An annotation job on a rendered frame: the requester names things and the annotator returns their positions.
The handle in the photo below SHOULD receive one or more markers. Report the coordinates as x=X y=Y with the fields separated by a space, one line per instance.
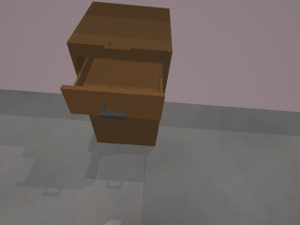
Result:
x=117 y=49
x=112 y=115

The cabinet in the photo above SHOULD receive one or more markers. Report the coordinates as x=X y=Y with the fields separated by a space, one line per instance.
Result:
x=147 y=32

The drawer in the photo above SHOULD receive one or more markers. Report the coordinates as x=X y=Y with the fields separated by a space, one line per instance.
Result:
x=117 y=83

